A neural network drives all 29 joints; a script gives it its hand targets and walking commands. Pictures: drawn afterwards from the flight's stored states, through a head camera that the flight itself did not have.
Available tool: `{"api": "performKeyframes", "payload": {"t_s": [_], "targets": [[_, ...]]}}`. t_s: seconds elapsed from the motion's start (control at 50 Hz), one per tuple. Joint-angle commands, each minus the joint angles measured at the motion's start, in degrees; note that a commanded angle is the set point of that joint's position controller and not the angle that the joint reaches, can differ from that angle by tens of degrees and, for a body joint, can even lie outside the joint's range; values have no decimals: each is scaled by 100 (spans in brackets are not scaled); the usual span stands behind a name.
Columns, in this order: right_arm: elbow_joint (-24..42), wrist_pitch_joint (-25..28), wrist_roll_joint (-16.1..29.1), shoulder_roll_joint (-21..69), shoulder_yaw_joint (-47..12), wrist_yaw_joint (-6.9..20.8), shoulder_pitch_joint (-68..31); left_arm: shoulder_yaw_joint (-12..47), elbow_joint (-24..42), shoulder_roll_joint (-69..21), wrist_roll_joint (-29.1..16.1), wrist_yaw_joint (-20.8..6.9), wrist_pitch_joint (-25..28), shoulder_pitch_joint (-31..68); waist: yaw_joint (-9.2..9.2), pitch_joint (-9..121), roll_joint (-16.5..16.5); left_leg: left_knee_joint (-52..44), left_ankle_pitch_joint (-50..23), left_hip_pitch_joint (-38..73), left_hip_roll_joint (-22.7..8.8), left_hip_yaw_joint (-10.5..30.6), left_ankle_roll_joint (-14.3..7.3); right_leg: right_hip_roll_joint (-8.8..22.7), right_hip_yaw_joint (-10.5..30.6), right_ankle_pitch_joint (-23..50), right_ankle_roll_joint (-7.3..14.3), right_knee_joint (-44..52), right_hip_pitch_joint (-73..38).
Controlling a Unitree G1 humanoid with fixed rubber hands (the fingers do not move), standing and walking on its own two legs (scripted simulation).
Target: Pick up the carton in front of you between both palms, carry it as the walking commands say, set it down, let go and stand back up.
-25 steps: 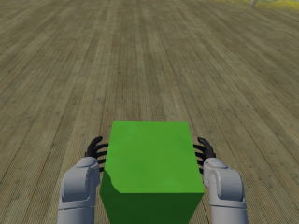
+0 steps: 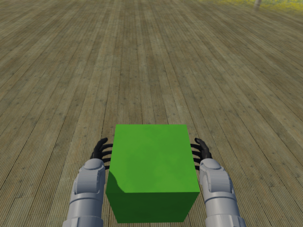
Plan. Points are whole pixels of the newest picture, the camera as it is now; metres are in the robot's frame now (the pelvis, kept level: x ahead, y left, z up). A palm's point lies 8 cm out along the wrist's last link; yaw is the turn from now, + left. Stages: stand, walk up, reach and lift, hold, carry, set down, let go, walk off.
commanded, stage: carry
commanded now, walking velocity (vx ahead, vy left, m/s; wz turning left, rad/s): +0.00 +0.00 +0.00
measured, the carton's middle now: (151, 175) +0.31 +0.00 -0.04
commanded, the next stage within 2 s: hold in 0.68 s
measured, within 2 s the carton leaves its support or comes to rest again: neither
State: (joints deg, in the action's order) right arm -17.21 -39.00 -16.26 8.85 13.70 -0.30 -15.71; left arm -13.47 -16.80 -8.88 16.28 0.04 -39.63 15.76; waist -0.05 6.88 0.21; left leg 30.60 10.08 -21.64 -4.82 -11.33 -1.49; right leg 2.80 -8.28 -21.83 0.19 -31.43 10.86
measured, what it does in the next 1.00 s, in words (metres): stands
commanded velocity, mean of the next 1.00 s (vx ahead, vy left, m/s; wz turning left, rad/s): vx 0.00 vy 0.00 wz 0.00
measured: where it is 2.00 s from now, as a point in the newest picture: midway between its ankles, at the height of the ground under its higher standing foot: outside the picture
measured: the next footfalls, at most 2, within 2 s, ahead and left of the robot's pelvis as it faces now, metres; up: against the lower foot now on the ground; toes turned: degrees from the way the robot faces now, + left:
none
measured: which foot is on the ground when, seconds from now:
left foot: down 0.00-1.00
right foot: down 0.00-1.00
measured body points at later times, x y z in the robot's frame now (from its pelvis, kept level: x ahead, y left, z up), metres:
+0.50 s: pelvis -0.02 -0.01 +0.00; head -0.04 -0.01 +0.45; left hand +0.29 +0.14 +0.04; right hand +0.29 -0.16 +0.04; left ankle +0.07 +0.11 -0.73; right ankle -0.06 -0.10 -0.73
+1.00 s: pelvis -0.02 +0.00 +0.01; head -0.04 +0.02 +0.46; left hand +0.30 +0.11 +0.04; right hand +0.25 -0.19 +0.04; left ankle +0.06 +0.12 -0.73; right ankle -0.06 -0.11 -0.73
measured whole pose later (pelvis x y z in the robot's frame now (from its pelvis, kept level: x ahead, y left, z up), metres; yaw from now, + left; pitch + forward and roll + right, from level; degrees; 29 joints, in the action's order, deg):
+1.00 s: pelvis -0.02 +0.00 +0.01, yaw -8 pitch -7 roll +0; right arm -14.7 -38.4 -14.8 8.6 13.1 0.1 -14.7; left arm -10.9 -11.8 -8.6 16.1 1.0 -41.2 14.4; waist 0.3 -3.7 2.4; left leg 21.4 6.1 -8.6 -0.9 0.2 1.0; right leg -1.0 1.7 -15.5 0.7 -24.0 1.7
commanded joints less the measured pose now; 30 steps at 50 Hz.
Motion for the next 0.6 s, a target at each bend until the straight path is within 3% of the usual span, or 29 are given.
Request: {"api": "performKeyframes", "payload": {"t_s": [0.0,0.08,0.16,0.58], "targets": [[263,347,1332,5086,-2988,1258,-2852,2956,250,-5137,-1303,-1186,376,2803,14,1234,-8,-323,-922,1155,-517,705,-23,590,551,1007,150,667,354],[620,118,1564,5155,-3326,1254,-2658,3297,626,-5188,-1528,-1172,149,2583,1,1336,-31,-307,-1043,1177,-534,706,-16,587,545,1110,146,617,329],[680,-66,1545,5011,-3271,1237,-2470,3277,714,-5058,-1527,-1151,-27,2429,-10,1299,-37,-308,-1024,1129,-541,695,3,586,554,1128,149,613,386],[804,-82,1590,5017,-3340,1237,-2531,3357,815,-5086,-1584,-1162,-39,2502,-8,1225,-17,-337,-938,1076,-541,661,62,582,590,1121,188,636,471]]}}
